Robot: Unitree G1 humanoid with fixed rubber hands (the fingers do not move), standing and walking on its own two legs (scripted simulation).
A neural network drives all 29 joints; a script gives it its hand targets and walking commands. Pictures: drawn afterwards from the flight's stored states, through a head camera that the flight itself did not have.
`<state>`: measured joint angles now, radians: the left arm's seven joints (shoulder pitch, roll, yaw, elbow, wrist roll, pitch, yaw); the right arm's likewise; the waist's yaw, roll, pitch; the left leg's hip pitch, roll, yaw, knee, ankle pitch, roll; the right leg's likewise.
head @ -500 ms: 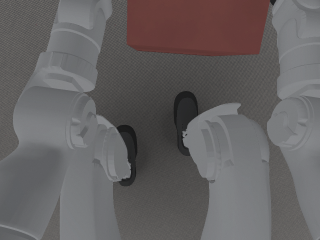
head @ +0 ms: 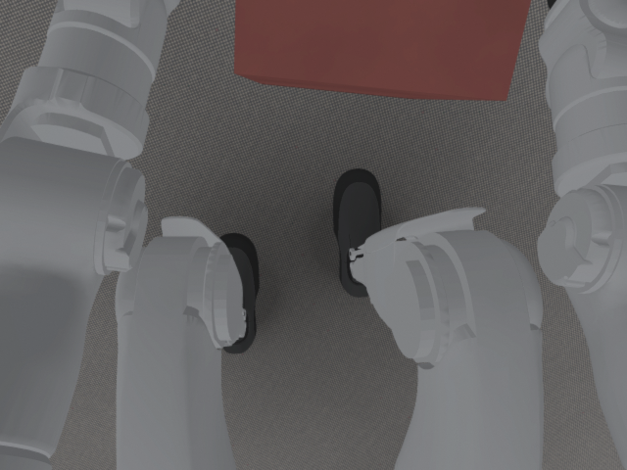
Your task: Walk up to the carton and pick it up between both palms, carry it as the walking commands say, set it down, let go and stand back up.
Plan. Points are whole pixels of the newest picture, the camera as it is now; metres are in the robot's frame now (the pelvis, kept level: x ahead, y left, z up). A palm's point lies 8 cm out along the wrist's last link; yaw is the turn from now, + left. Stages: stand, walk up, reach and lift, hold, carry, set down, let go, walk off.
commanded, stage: set down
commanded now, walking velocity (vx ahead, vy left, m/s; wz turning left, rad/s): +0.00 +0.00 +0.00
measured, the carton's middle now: out of the picture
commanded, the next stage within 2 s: let go in 1.44 s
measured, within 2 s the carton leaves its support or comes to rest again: neither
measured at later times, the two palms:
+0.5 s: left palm out of the picture +0.60 +0.06 -0.05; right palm out of the picture +0.50 -0.31 -0.06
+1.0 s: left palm out of the picture +0.60 +0.08 +0.09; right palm out of the picture +0.51 -0.32 +0.09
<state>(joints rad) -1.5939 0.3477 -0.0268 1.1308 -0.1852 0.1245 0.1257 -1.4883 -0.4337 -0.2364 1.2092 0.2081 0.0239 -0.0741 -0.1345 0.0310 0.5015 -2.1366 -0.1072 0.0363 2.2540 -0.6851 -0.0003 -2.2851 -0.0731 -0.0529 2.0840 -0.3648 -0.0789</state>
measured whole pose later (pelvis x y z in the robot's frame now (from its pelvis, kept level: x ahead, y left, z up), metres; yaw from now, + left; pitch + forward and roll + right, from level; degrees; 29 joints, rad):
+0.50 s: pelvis +0.01 +0.00 +0.06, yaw +0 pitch +38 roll +2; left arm -1.49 0.33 0.10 1.04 -0.09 0.20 0.12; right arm -1.34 -0.41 -0.29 1.01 0.14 0.14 -0.04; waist -0.14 0.05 0.24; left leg -2.06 -0.09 0.04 2.05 -0.67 0.02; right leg -2.21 -0.03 -0.03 1.91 -0.37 -0.05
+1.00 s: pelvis +0.04 +0.00 +0.19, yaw -1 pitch +46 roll +3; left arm -1.24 0.27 0.17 0.86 0.00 0.26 0.09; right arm -1.11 -0.34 -0.37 0.83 0.07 0.20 0.03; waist -0.13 0.03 -0.03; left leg -1.80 -0.08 0.02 1.56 -0.57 0.02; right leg -1.93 0.00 0.00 1.44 -0.32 -0.03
